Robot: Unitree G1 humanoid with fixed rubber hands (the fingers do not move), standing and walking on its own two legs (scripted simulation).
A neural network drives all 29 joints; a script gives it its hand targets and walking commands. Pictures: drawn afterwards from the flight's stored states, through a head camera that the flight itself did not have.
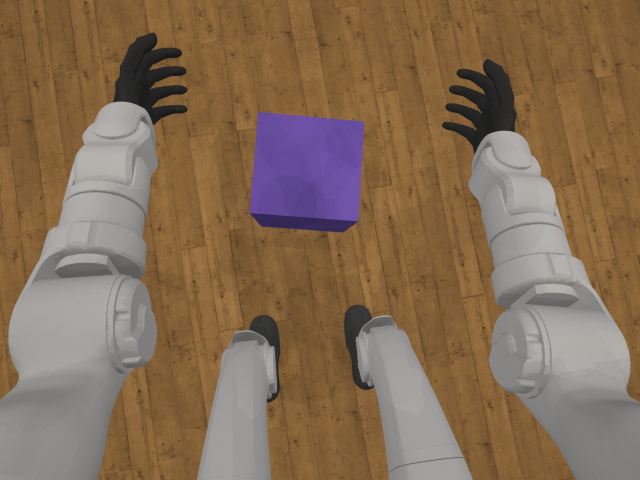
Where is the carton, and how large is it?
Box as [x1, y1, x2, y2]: [250, 112, 363, 231]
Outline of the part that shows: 258,112 250,213 260,225 315,230 343,231 356,222 358,218 363,121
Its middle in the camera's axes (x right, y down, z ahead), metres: -0.03 -0.12 +0.88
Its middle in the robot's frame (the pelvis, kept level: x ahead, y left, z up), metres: +0.53 -0.03 -0.53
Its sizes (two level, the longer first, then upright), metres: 0.210 0.200 0.250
